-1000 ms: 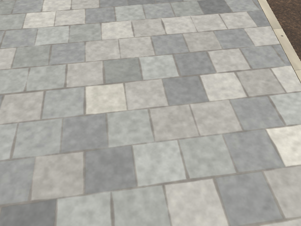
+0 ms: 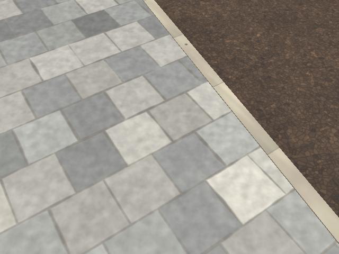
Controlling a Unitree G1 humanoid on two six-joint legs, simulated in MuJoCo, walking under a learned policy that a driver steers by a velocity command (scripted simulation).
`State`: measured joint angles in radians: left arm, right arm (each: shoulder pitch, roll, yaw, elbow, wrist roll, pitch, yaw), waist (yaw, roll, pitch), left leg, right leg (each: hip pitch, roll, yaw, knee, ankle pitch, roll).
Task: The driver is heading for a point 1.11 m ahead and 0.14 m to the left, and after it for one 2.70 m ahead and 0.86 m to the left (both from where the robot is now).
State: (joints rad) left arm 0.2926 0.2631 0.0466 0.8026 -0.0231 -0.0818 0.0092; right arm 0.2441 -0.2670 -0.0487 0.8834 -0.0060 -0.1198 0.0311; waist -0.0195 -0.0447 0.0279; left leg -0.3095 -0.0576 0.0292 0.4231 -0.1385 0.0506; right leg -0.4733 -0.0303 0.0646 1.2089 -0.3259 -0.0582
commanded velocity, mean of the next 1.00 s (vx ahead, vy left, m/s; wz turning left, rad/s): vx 0.42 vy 0.00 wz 0.26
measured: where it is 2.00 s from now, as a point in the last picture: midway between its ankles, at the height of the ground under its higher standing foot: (178, 225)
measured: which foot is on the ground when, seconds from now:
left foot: down 0.00-0.34, up 0.36-0.86, down 0.88-1.00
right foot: up 0.00-0.32, down 0.34-0.88, up 0.90-1.00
